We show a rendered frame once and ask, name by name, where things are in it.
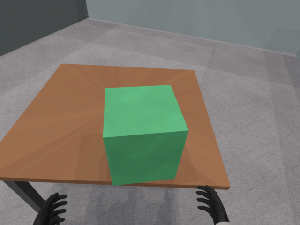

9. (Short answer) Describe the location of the left robot hand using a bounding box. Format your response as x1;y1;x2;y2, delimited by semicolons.
33;192;68;225

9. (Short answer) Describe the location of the table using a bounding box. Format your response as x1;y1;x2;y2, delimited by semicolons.
0;64;231;225

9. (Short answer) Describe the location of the carton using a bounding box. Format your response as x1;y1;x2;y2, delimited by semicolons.
103;85;189;186

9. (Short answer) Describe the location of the right robot hand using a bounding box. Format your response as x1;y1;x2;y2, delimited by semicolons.
196;185;229;225

